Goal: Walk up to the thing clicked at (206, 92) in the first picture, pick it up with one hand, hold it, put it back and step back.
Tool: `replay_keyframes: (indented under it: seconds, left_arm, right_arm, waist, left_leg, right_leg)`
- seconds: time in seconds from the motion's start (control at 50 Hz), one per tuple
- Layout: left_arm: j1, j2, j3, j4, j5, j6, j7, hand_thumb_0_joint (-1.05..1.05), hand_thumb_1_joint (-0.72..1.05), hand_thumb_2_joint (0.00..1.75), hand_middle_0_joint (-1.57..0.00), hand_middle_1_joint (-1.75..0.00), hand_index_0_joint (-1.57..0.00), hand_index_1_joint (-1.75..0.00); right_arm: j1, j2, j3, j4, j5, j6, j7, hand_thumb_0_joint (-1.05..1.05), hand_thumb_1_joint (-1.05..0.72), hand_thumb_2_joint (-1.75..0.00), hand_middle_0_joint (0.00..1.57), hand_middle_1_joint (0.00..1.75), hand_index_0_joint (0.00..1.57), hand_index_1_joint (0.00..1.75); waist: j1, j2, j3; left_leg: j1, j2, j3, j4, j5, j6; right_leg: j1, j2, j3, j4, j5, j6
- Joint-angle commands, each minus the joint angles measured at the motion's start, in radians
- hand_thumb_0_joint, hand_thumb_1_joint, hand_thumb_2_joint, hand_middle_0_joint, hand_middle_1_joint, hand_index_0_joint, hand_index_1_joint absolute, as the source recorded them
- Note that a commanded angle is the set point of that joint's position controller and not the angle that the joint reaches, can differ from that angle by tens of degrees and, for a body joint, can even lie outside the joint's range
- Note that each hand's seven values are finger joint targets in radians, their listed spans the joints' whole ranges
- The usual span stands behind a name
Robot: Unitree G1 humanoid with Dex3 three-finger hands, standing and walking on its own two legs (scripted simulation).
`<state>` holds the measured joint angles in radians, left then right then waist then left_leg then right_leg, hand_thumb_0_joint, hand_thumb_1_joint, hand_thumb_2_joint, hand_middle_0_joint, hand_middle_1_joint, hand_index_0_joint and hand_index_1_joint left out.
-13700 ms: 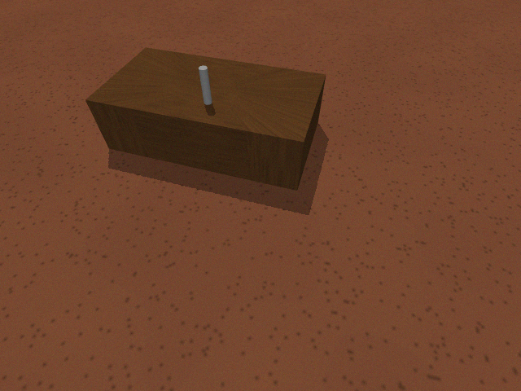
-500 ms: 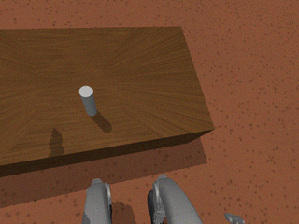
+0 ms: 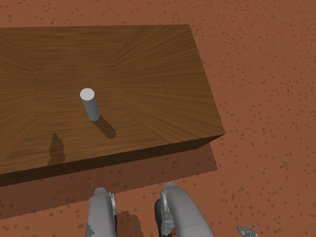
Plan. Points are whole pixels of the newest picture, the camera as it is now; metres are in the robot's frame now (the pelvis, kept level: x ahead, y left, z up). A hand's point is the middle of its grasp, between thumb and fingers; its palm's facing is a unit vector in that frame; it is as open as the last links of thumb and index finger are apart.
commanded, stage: go down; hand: left
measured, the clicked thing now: (91, 106) +0.52 +0.14 -0.23
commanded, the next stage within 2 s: none
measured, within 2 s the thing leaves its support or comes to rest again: neither
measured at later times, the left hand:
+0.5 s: hand out of the picture +0.50 +0.33 +0.08, palm faces +0.00 -1.00 +0.00, open 17.4 cm
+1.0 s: hand out of the picture +0.49 +0.34 +0.08, palm faces +0.02 -1.00 +0.00, open 17.2 cm
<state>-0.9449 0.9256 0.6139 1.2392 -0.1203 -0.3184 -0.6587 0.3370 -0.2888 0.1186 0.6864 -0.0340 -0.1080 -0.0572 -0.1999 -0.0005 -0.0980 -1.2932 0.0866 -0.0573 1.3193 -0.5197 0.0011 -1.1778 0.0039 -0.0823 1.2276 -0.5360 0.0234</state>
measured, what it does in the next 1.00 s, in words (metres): stands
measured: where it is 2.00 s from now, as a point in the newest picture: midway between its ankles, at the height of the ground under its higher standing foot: (138, 232)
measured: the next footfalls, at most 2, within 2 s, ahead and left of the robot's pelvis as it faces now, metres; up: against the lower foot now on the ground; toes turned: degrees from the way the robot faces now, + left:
none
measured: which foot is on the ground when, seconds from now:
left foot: down 0.00-1.00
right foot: down 0.00-1.00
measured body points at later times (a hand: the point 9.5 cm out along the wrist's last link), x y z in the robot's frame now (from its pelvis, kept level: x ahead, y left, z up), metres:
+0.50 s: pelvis +0.00 +0.00 +0.00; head +0.18 +0.06 +0.41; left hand +0.49 +0.39 +0.09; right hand +0.03 -0.27 -0.09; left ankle +0.04 +0.11 -0.61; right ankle +0.02 -0.14 -0.61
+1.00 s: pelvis +0.00 +0.00 +0.00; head +0.18 +0.06 +0.41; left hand +0.48 +0.39 +0.08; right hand +0.03 -0.27 -0.09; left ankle +0.04 +0.11 -0.61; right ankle +0.02 -0.14 -0.61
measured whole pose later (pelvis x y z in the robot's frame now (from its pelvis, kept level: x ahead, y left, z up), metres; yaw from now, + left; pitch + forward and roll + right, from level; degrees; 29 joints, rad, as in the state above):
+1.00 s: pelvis +0.00 +0.00 +0.00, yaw +0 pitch +28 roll -6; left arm -0.95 0.92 0.61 1.23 -0.13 -0.31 -0.66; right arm 0.33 -0.29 0.12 0.69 -0.03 -0.11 -0.06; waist -0.20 0.00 -0.10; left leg -1.29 0.08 -0.06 1.32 -0.52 0.00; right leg -1.18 0.00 -0.09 1.23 -0.54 0.02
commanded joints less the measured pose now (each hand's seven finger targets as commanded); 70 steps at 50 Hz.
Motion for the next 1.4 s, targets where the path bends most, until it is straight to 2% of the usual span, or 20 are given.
replay_keyframes:
  seconds: [0.0, 0.04, 0.1, 0.26, 0.36, 0.4, 0.46, 0.52, 0.56, 0.6, 0.64, 0.76, 0.84, 0.96, 1.0, 1.04, 1.16, 1.18, 1.22, 1.38]
  left_arm:
    - [-0.354, 0.333, 0.018, -0.202, -0.036, -0.06, -0.009, 0.0, -0.5, 0.01, -0.07, -0.02, -0.06, -0.03]
    - [-0.36, 0.37, 0.035, -0.229, -0.034, -0.061, -0.007, 0.0, -0.5, 0.01, -0.07, -0.02, -0.06, -0.02]
    - [-0.346, 0.338, 0.018, -0.196, -0.035, -0.052, -0.013, 0.0, -0.49, 0.0, -0.07, -0.02, -0.06, -0.02]
    - [-0.378, 0.368, 0.032, -0.232, -0.035, -0.057, -0.009, 0.0, -0.5, 0.01, -0.06, -0.02, -0.05, -0.02]
    - [-0.365, 0.315, 0.005, -0.208, -0.036, -0.042, -0.007, 0.0, -0.51, 0.01, -0.07, -0.02, -0.06, -0.02]
    - [-0.372, 0.36, 0.029, -0.227, -0.033, -0.043, 0.0, 0.0, -0.51, 0.0, -0.07, -0.02, -0.06, -0.02]
    - [-0.35, 0.341, 0.016, -0.187, -0.028, -0.039, 0.0, 0.0, -0.49, 0.01, -0.06, -0.02, -0.05, -0.02]
    - [-0.361, 0.401, 0.058, -0.217, -0.026, -0.051, 0.008, 0.0, -0.5, 0.01, -0.06, -0.02, -0.05, -0.01]
    - [-0.345, 0.327, 0.025, -0.208, -0.036, -0.049, -0.002, 0.0, -0.5, 0.01, -0.07, -0.02, -0.06, -0.02]
    - [-0.335, 0.315, 0.013, -0.189, -0.034, -0.045, -0.002, 0.0, -0.47, 0.02, -0.06, -0.02, -0.05, -0.02]
    - [-0.351, 0.362, 0.039, -0.223, -0.029, -0.051, 0.007, 0.0, -0.48, 0.01, -0.06, -0.02, -0.05, -0.02]
    - [-0.339, 0.321, 0.014, -0.2, -0.035, -0.051, 0.0, 0.0, -0.45, 0.01, -0.05, -0.01, -0.05, -0.01]
    - [-0.349, 0.352, 0.035, -0.227, -0.042, -0.058, -0.001, 0.0, -0.46, 0.01, -0.06, -0.01, -0.05, -0.01]
    - [-0.379, 0.37, 0.039, -0.24, -0.039, -0.057, 0.006, 0.0, -0.48, 0.0, -0.06, -0.01, -0.05, -0.01]
    - [-0.35, 0.306, -0.001, -0.181, -0.033, -0.044, 0.003, 0.0, -0.47, 0.01, -0.06, -0.01, -0.05, -0.01]
    - [-0.37, 0.378, 0.041, -0.236, -0.033, -0.051, 0.009, 0.0, -0.47, 0.02, -0.05, -0.01, -0.05, -0.01]
    - [-0.329, 0.319, 0.013, -0.19, -0.034, -0.047, 0.004, 0.0, -0.47, 0.01, -0.05, -0.01, -0.05, -0.01]
    - [-0.374, 0.38, 0.042, -0.265, -0.035, -0.059, 0.007, 0.0, -0.47, 0.01, -0.05, -0.02, -0.05, -0.01]
    - [-0.328, 0.324, 0.025, -0.198, -0.042, -0.046, 0.005, 0.0, -0.5, 0.01, -0.06, -0.02, -0.05, -0.01]
    - [-0.356, 0.314, 0.01, -0.235, -0.038, -0.044, 0.013, 0.0, -0.48, 0.01, -0.05, -0.01, -0.05, -0.01]
  right_arm:
    - [0.198, -0.223, -0.076, -0.02, 0.001, -0.019, -0.016, 0.0, -0.89, -0.89, 0.2, 0.3, 0.2, 0.3]
    - [0.194, -0.229, -0.08, -0.025, 0.002, -0.019, -0.02, 0.0, -0.88, -0.89, 0.2, 0.3, 0.2, 0.3]
    - [0.2, -0.224, -0.074, -0.019, 0.001, -0.02, -0.019, 0.0, -0.88, -0.89, 0.2, 0.3, 0.2, 0.3]
    - [0.196, -0.225, -0.072, -0.025, -0.001, -0.021, -0.022, 0.0, -0.88, -0.89, 0.2, 0.3, 0.2, 0.3]
    - [0.202, -0.219, -0.073, -0.024, 0.002, -0.023, -0.023, 0.0, -0.88, -0.89, 0.2, 0.3, 0.2, 0.3]
    - [0.201, -0.226, -0.075, -0.034, 0.003, -0.023, -0.024, 0.0, -0.88, -0.89, 0.2, 0.3, 0.2, 0.3]
    - [0.204, -0.223, -0.07, -0.022, -0.002, -0.02, -0.021, 0.0, -0.88, -0.89, 0.2, 0.3, 0.2, 0.3]
    - [0.199, -0.224, -0.068, -0.037, -0.002, -0.019, -0.019, 0.0, -0.88, -0.89, 0.2, 0.3, 0.2, 0.3]
    - [0.197, -0.22, -0.071, -0.031, -0.001, -0.018, -0.016, 0.0, -0.88, -0.89, 0.2, 0.3, 0.2, 0.3]
    - [0.201, -0.224, -0.075, -0.027, -0.001, -0.019, -0.016, 0.0, -0.88, -0.89, 0.2, 0.3, 0.2, 0.3]
    - [0.197, -0.228, -0.079, -0.039, -0.001, -0.018, -0.017, 0.0, -0.88, -0.89, 0.2, 0.3, 0.2, 0.3]
    - [0.193, -0.222, -0.075, -0.028, 0.002, -0.018, -0.018, 0.0, -0.88, -0.89, 0.2, 0.3, 0.2, 0.3]
    - [0.195, -0.23, -0.075, -0.025, 0.001, -0.018, -0.02, 0.0, -0.88, -0.89, 0.2, 0.3, 0.2, 0.3]
    - [0.196, -0.224, -0.073, -0.027, 0.0, -0.017, -0.022, 0.0, -0.88, -0.89, 0.2, 0.3, 0.2, 0.3]
    - [0.199, -0.221, -0.071, -0.017, 0.0, -0.018, -0.02, 0.0, -0.88, -0.89, 0.2, 0.3, 0.2, 0.3]
    - [0.196, -0.225, -0.073, -0.027, 0.001, -0.018, -0.021, 0.0, -0.88, -0.89, 0.2, 0.3, 0.2, 0.3]
    - [0.194, -0.22, -0.072, -0.024, 0.0, -0.017, -0.016, 0.0, -0.88, -0.89, 0.2, 0.3, 0.2, 0.3]
    - [0.194, -0.223, -0.076, -0.028, 0.0, -0.017, -0.017, 0.0, -0.88, -0.89, 0.2, 0.3, 0.2, 0.3]
    - [0.195, -0.225, -0.076, -0.027, 0.003, -0.015, -0.016, 0.0, -0.88, -0.89, 0.2, 0.3, 0.2, 0.3]
    - [0.202, -0.222, -0.078, -0.023, 0.001, -0.015, -0.016, 0.0, -0.88, -0.89, 0.2, 0.3, 0.2, 0.3]
  waist:
    - [0.015, 0.287, -0.515]
    - [0.025, 0.295, -0.539]
    - [0.014, 0.286, -0.524]
    - [0.021, 0.3, -0.546]
    - [0.004, 0.296, -0.54]
    - [0.016, 0.279, -0.554]
    - [0.016, 0.286, -0.519]
    - [0.028, 0.279, -0.558]
    - [0.023, 0.294, -0.54]
    - [0.017, 0.297, -0.523]
    - [0.025, 0.289, -0.546]
    - [0.011, 0.268, -0.509]
    - [0.026, 0.298, -0.537]
    - [0.022, 0.288, -0.55]
    - [0.008, 0.279, -0.528]
    - [0.026, 0.298, -0.551]
    - [0.018, 0.272, -0.513]
    - [0.034, 0.299, -0.544]
    - [0.026, 0.298, -0.537]
    - [0.018, 0.272, -0.533]
  left_leg:
    - [0.574, -0.029, -0.05, -0.148, 0.371, 0.009]
    - [0.598, -0.028, -0.05, -0.147, 0.38, 0.007]
    - [0.592, -0.027, -0.058, -0.145, 0.414, 0.005]
    - [0.608, -0.028, -0.053, -0.139, 0.416, 0.007]
    - [0.597, -0.028, -0.05, -0.143, 0.4, 0.008]
    - [0.592, -0.029, -0.051, -0.144, 0.406, 0.01]
    - [0.598, -0.027, -0.056, -0.137, 0.443, 0.006]
    - [0.581, -0.031, -0.048, -0.128, 0.469, 0.013]
    - [0.603, -0.028, -0.05, -0.138, 0.453, 0.008]
    - [0.625, -0.022, -0.063, -0.145, 0.454, 0.003]
    - [0.613, -0.027, -0.053, -0.138, 0.437, 0.007]
    - [0.581, -0.028, -0.055, -0.156, 0.352, 0.008]
    - [0.626, -0.026, -0.062, -0.145, 0.427, 0.002]
    - [0.58, -0.034, -0.04, -0.138, 0.38, 0.015]
    - [0.591, -0.031, -0.049, -0.142, 0.394, 0.011]
    - [0.595, -0.033, -0.045, -0.137, 0.412, 0.012]
    - [0.577, -0.031, -0.051, -0.137, 0.417, 0.011]
    - [0.581, -0.032, -0.046, -0.135, 0.416, 0.011]
    - [0.626, -0.025, -0.061, -0.148, 0.43, 0.002]
    - [0.608, -0.029, -0.051, -0.139, 0.424, 0.012]
  right_leg:
    - [0.085, 0.034, 0.024, -0.139, 0.258, -0.061]
    - [0.084, 0.035, 0.023, -0.141, 0.258, -0.061]
    - [0.079, 0.036, 0.016, -0.135, 0.28, -0.062]
    - [0.078, 0.033, 0.022, -0.135, 0.28, -0.06]
    - [0.088, 0.033, 0.025, -0.142, 0.279, -0.059]
    - [0.112, 0.034, 0.024, -0.142, 0.289, -0.058]
    - [0.073, 0.036, 0.017, -0.136, 0.293, -0.061]
    - [0.132, 0.031, 0.025, -0.133, 0.336, -0.056]
    - [0.097, 0.032, 0.023, -0.129, 0.312, -0.059]
    - [0.055, 0.037, 0.015, -0.132, 0.286, -0.064]
    - [0.088, 0.034, 0.022, -0.138, 0.293, -0.061]
    - [0.08, 0.037, 0.019, -0.145, 0.244, -0.062]
    - [0.063, 0.035, 0.014, -0.131, 0.272, -0.064]
    - [0.123, 0.03, 0.033, -0.146, 0.285, -0.056]
    - [0.095, 0.033, 0.026, -0.145, 0.282, -0.059]
    - [0.115, 0.031, 0.029, -0.145, 0.297, -0.057]
    - [0.092, 0.033, 0.022, -0.139, 0.294, -0.06]
    - [0.113, 0.031, 0.029, -0.139, 0.298, -0.058]
    - [0.066, 0.034, 0.015, -0.132, 0.275, -0.063]
    - [0.096, 0.033, 0.026, -0.148, 0.294, -0.058]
